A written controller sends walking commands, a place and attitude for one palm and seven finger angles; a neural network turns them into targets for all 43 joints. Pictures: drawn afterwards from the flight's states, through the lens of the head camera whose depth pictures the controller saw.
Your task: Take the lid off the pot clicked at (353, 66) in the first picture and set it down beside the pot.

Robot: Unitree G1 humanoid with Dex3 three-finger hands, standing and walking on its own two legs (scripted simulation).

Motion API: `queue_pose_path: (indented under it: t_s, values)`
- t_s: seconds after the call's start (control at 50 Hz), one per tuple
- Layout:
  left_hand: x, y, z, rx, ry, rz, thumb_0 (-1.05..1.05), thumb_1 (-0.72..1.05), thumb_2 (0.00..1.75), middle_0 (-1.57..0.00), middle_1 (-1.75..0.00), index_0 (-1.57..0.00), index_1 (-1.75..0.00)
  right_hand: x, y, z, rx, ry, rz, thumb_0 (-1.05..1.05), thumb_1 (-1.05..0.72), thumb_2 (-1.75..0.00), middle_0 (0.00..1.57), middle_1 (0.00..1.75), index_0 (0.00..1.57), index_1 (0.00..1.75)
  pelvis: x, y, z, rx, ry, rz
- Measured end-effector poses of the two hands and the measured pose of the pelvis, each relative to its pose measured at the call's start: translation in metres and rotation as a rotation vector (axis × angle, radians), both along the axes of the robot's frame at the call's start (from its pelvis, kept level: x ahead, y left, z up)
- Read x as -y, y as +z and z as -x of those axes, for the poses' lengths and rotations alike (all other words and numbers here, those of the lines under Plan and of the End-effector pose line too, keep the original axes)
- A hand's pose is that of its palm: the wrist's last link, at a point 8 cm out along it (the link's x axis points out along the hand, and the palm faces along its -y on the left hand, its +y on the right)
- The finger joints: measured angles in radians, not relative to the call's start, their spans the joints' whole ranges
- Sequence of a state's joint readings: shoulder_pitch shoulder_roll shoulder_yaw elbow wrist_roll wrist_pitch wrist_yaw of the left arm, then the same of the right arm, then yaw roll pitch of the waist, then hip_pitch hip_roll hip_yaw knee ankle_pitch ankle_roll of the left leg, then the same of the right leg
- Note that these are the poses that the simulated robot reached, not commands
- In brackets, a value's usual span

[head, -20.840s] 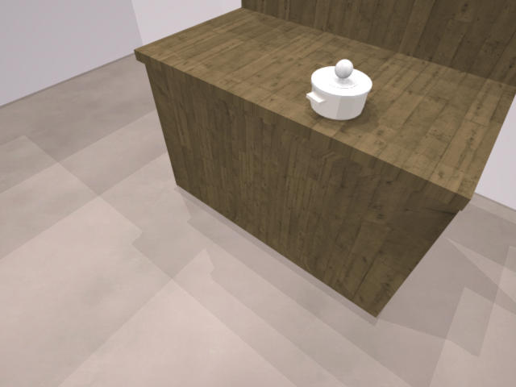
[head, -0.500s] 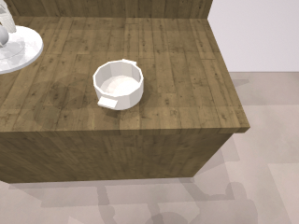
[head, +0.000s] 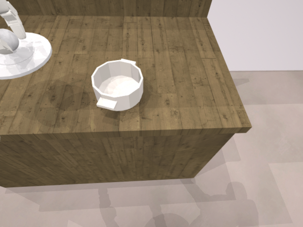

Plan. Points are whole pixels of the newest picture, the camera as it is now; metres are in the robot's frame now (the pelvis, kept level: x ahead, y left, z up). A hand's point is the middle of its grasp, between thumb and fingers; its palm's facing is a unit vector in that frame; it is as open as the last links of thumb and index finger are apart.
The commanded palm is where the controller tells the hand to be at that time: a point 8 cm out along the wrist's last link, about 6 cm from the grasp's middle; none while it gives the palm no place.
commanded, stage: lower the lid onto the table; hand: left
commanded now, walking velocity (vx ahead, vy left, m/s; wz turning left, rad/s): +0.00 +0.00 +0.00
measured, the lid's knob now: (5, 40) +0.52 +0.31 +0.19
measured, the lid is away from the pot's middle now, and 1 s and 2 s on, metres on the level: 0.23 0.22 0.23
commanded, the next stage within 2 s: none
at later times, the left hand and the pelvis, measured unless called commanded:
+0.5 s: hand (8, 49) +0.49 +0.29 +0.19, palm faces -0.38 -0.13 -0.92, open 7.7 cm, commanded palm +0.52 +0.30 +0.26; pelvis +0.00 +0.00 +0.00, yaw -1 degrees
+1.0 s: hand (19, 64) +0.48 +0.28 +0.16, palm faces -0.43 -0.11 -0.90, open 7.7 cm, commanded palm +0.53 +0.29 +0.23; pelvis -0.01 -0.01 -0.01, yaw +0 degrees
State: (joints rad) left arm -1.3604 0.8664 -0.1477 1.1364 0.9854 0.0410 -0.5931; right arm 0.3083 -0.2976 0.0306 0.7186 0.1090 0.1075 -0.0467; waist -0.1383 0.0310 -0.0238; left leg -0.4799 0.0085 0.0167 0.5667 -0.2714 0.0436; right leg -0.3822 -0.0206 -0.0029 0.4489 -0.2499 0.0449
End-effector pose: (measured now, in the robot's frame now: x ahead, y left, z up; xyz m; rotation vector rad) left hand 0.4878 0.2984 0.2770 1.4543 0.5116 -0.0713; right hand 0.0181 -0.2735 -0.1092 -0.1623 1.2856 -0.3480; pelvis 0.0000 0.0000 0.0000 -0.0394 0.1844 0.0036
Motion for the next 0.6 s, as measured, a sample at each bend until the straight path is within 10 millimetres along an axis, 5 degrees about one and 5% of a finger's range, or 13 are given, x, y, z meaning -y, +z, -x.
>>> queue_pose_path:
  t_s: [0.24, 0.6]
  values:
    - [0.005, -0.013, -0.005, -0.012, -0.011, -0.004, 0.01, 0.26, 0.75, -0.60, -0.97, -0.62, -0.96, 0.002, -0.001, 0.018, -0.049, -0.028, -0.001, 0.00, -0.90, -0.90, 0.20, 0.30, 0.20, 0.30, 0.002, -0.002, -0.001, -0.013, -0.005, 0.001]
    - [0.002, -0.034, 0.004, -0.046, -0.002, 0.001, 0.01, 0.26, 0.75, -0.60, -0.97, -0.62, -0.96, 0.006, -0.005, 0.008, -0.022, -0.025, 0.003, 0.00, -0.90, -0.90, 0.20, 0.30, 0.20, 0.30, 0.005, -0.005, 0.003, -0.022, -0.007, 0.002]
